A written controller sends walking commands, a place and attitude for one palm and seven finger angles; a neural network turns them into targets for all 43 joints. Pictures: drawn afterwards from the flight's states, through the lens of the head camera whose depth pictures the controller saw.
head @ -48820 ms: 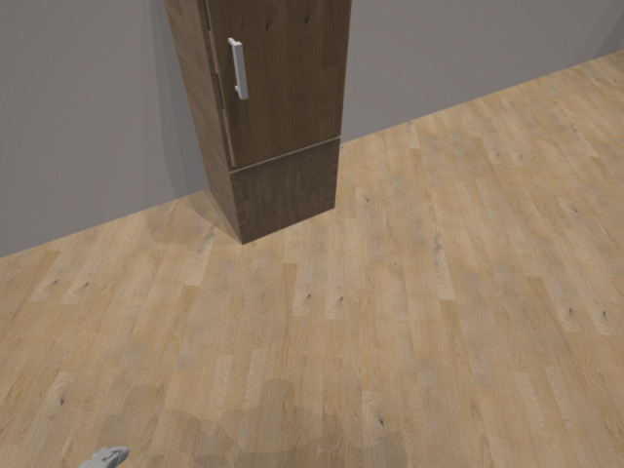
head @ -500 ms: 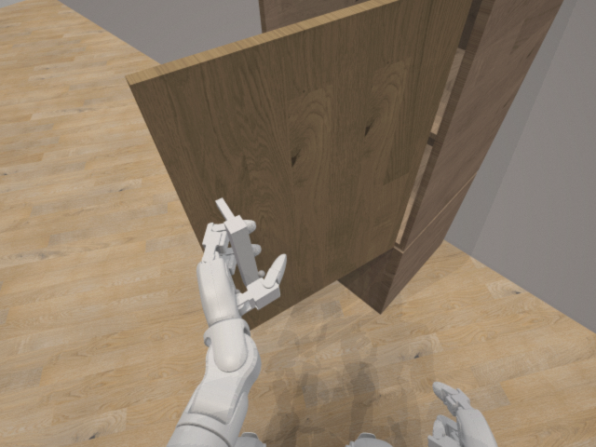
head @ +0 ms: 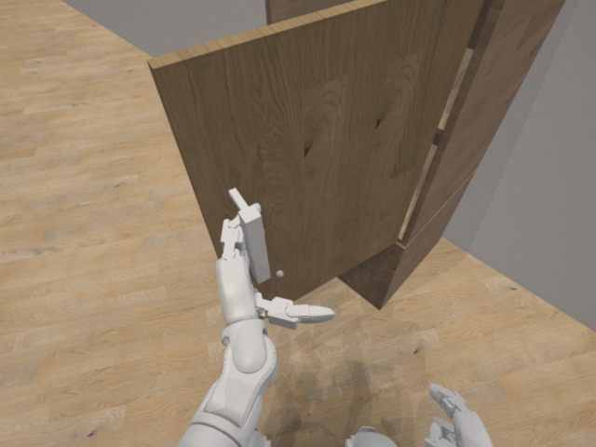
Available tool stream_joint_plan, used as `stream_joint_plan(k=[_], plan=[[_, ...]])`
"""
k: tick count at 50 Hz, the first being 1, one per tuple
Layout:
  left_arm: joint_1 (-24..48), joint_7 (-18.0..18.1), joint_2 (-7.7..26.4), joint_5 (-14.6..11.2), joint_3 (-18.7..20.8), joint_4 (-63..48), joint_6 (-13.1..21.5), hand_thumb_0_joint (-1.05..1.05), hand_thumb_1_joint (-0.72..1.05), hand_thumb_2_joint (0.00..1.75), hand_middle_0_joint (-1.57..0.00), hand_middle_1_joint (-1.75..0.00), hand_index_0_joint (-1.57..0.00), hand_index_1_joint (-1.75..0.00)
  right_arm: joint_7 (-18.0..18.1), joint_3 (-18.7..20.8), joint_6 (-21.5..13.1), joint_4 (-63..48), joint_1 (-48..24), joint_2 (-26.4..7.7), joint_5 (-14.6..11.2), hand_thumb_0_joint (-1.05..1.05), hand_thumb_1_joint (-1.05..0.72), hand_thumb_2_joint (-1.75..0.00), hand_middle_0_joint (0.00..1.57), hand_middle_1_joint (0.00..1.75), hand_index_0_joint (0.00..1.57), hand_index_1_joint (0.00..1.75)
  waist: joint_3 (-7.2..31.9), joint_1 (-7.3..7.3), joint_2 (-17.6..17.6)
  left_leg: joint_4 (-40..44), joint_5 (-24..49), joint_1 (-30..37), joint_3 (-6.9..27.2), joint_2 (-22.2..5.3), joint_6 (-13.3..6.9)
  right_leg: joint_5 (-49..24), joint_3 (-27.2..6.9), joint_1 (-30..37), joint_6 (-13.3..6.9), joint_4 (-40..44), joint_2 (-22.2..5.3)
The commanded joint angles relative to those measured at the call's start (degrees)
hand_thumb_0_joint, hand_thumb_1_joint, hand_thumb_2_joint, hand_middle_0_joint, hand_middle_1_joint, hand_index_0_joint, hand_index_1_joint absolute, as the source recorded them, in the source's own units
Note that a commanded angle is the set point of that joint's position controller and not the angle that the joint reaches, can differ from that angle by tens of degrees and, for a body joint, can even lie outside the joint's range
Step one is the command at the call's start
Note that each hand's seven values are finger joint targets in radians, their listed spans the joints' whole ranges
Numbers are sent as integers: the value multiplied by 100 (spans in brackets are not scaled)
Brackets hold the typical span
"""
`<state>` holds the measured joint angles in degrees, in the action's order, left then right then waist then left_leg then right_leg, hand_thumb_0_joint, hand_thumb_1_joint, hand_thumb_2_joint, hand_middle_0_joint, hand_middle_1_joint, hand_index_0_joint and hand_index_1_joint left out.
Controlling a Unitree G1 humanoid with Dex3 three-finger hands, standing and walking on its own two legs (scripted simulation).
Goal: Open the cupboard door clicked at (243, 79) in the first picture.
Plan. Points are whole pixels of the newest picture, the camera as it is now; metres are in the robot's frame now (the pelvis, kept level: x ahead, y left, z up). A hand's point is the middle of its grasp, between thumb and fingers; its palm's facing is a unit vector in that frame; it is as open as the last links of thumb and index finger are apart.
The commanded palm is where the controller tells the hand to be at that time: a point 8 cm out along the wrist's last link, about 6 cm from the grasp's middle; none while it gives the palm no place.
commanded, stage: slide the hand sideways off the handle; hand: left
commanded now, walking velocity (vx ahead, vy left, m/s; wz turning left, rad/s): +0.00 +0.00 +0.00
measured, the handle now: (249, 238) +0.38 +0.09 +0.06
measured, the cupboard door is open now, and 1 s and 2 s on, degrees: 75 78 78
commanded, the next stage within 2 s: draw the hand back to the body in 1.30 s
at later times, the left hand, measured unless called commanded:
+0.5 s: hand (270, 301) +0.29 +0.05 +0.06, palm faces -0.17 -0.99 +0.02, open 16.3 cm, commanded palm +0.27 +0.12 +0.06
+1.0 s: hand (231, 326) +0.26 +0.10 +0.05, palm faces -0.16 -0.99 -0.03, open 16.2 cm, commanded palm +0.23 +0.17 +0.06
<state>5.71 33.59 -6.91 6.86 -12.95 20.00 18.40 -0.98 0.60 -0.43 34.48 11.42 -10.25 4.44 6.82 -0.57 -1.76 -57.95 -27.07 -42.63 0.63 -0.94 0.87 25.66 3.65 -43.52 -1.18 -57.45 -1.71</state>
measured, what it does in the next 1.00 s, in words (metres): stands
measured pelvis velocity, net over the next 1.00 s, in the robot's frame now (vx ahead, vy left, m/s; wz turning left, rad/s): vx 0.01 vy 0.01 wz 0.00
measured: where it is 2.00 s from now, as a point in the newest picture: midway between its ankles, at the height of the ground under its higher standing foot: outside the picture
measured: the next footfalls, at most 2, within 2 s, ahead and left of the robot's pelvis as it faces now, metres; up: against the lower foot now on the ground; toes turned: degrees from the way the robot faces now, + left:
none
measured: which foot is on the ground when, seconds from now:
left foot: down 0.00-1.00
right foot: down 0.00-1.00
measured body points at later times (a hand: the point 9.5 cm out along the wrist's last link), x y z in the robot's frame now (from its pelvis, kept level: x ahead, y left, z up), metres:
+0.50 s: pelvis -0.01 +0.01 +0.00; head +0.03 +0.00 +0.45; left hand +0.29 +0.11 +0.06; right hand +0.15 -0.22 -0.09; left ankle +0.02 +0.13 -0.67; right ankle +0.03 -0.11 -0.67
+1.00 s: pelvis +0.01 +0.01 -0.01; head +0.06 +0.00 +0.44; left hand +0.26 +0.15 +0.06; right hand +0.19 -0.22 -0.09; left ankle +0.02 +0.13 -0.67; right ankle +0.03 -0.11 -0.67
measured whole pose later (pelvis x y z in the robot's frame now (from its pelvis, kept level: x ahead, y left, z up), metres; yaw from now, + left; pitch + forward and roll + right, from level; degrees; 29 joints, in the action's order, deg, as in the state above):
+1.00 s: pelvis +0.01 +0.01 -0.01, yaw +0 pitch +11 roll +0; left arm -13.2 -5.5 7.3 -5.3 -6.5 -0.5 17.4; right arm 0.8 -1.3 -4.1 27.0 13.2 -12.1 -0.5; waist 6.1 0.3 -1.6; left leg -60.4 -29.1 -42.8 0.5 -0.8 0.4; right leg 27.4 3.3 -43.6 -0.6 -59.6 -1.8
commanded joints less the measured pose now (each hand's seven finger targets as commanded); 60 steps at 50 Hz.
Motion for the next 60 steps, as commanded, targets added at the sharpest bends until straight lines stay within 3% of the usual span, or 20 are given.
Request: stream_joint_plan(k=[1, 5, 6, 7, 8, 9, 11, 12, 14, 16, 18, 24, 27, 29, 36, 42, 44, 46, 50, 60], plan=[[1897, 179, -424, 72, 53, -1139, 270, 0, -50, 30, -15, -30, -15, -30, 112, 154, -242, -784, -445, -523, 11, 0, -90, -90, 20, 30, 20, 30, 1521, -95, 548, 833, 863, 581, 11, 165, -95, -771, -64, 929, -88, 965, 134], [1966, 179, -524, 48, -15, -1079, 243, 0, -50, 30, -15, -30, -15, -30, 108, 147, -242, -752, -472, -525, 6, 0, -90, -90, 20, 30, 20, 30, 1576, -108, 528, 831, 875, 615, 25, 159, -85, -767, -32, 879, -88, 936, 139], [1843, -1007, 38, 756, -1139, -1159, 444, 0, -50, 30, -15, -30, -15, -30, 101, 155, -222, -583, -22, -709, -13, 0, -90, -90, 20, 30, 20, 30, 1379, -591, 793, 677, 969, 807, 21, 128, -191, -1208, -159, 646, -91, 886, 102], [2042, -1640, 391, 545, -728, -1437, 683, 0, -50, 30, -15, -30, -15, -30, 122, 202, -257, -785, 5, -698, -90, 0, -90, -90, 20, 30, 20, 30, 1638, -414, 599, 638, 1041, 745, 24, 165, -219, -1403, -187, 793, -119, 822, 51], [2101, -2022, 625, 460, -630, -1605, 841, 0, -50, 30, -15, -30, -15, -30, 158, 207, -267, -842, -14, -724, -99, 0, -90, -90, 20, 30, 20, 30, 1940, -326, 445, 620, 1116, 839, 18, 185, -230, -1547, -244, 966, -132, 755, 39], [2103, -2345, 586, 348, -731, -1715, 887, 0, -50, 30, -15, -30, -15, -30, 171, 187, -292, -898, -9, -715, -137, 0, -90, -90, 20, 30, 20, 30, 2010, -330, 217, 610, 1170, 920, 23, 199, -237, -1617, -252, 1001, -144, 720, 39], [1961, -3104, 504, -39, -890, -1633, 855, 0, -50, 30, -15, -30, -15, -30, 205, 138, -390, -1013, -44, -733, -280, 0, -90, -90, 20, 30, 20, 30, 1724, -382, 159, 723, 880, 965, 74, 197, -225, -1269, -221, 870, -132, 823, 60], [2003, -3415, 425, -420, -874, -1585, 731, 0, -50, 30, -15, -30, -15, -30, 241, 100, -441, -1080, -61, -744, -364, 0, -90, -90, 20, 30, 20, 30, 1550, -442, 213, 785, 685, 953, 93, 208, -241, -1060, -214, 853, -103, 965, 82], [1916, -3678, 310, -1125, -596, -1692, 465, 0, -50, 30, -15, -30, -15, -30, 304, 37, -538, -1210, -173, -761, -494, 0, -90, -90, 20, 30, 20, 30, 1377, -331, 263, 979, 494, 994, 128, 220, -217, -704, -146, 968, -99, 1155, 140], [1395, -3634, 448, -1496, -124, -1604, 253, 0, -50, 30, -15, -30, -15, -30, 320, 21, -590, -1237, -208, -795, -545, 0, -90, -90, 20, 30, 20, 30, 1185, -169, 551, 1111, 361, 890, 129, 222, -172, -426, -89, 1036, -64, 1270, 141], [1201, -3437, 526, -1518, 109, -1618, 180, 0, -50, 30, -15, -30, -15, -30, 293, 8, -618, -1273, -189, -814, -529, 0, -90, -90, 20, 30, 20, 30, 1044, -97, 830, 1170, 326, 773, 140, 226, -158, -298, -34, 1009, -42, 1241, 131], [687, -2986, 1036, -847, 442, -1837, 559, 0, -50, 30, -15, -30, -15, -30, 87, 84, -594, -1355, -117, -811, -396, 0, -90, -90, 20, 30, 20, 30, 1121, 89, 547, 958, 517, 556, 102, 213, -149, -418, -90, 814, -116, 837, 105], [129, -3066, 1097, -793, 445, -2152, 612, 0, -50, 30, -15, -30, -15, -30, 24, 100, -535, -1491, -151, -775, -394, 0, -90, -90, 20, 30, 20, 30, 1310, 169, 216, 898, 655, 595, -3, 209, -138, -629, -137, 918, -132, 770, 106], [-82, -3141, 1324, -847, 637, -2326, 533, 0, -50, 30, -15, -30, -15, -30, 40, 112, -483, -1533, -165, -793, -415, 0, -90, -90, 20, 30, 20, 30, 1348, 199, 275, 876, 716, 541, -14, 208, -148, -727, -184, 1054, -136, 786, 126], [-271, -3437, 1286, -1153, 558, -2985, 387, 0, -50, 30, -15, -30, -15, -30, 189, 77, -547, -1593, -160, -798, -482, 0, -90, -90, 20, 30, 20, 30, 1102, -52, 447, 785, 653, 529, 53, 182, -162, -761, -149, 917, -51, 835, 163], [-860, -3666, 1417, -1276, 740, -3149, 368, 0, -50, 30, -15, -30, -15, -30, 241, 77, -680, -1598, -107, -808, -483, 0, -90, -90, 20, 30, 20, 30, 1239, 18, 395, 690, 846, 503, 77, 214, -150, -989, -111, 937, -52, 688, 163], [-1130, -3705, 1694, -1277, 1024, -3145, 316, 0, -50, 30, -15, -30, -15, -30, 252, 81, -673, -1605, -82, -828, -483, 0, -90, -90, 20, 30, 20, 30, 1271, 100, 341, 680, 967, 446, 66, 222, -144, -1092, -130, 1051, -76, 661, 167], [-1165, -3743, 1767, -1299, 1107, -3266, 284, 0, -50, 30, -15, -30, -15, -30, 255, 84, -674, -1630, -75, -811, -480, 0, -90, -90, 20, 30, 20, 30, 1275, 82, 359, 628, 983, 406, 32, 229, -149, -1178, -177, 1079, -48, 665, 149], [-2022, -3884, 1910, -1450, 1445, -3388, 237, 0, -50, 30, -15, -30, -15, -30, 269, 98, -652, -1712, -54, -792, -504, 0, -90, -90, 20, 30, 20, 30, 1330, 209, 330, 610, 1306, 404, -30, 234, -134, -1605, -186, 1335, -58, 641, 162], [-2380, -4359, 2075, -1685, 1436, -4055, 512, 0, -50, 30, -15, -30, -15, -30, 319, 143, -852, -1756, 41, -871, -498, 0, -90, -90, 20, 30, 20, 30, 1210, -18, 169, 309, 1299, 267, 17, 227, -149, -1677, -238, 1015, -11, 510, 165]])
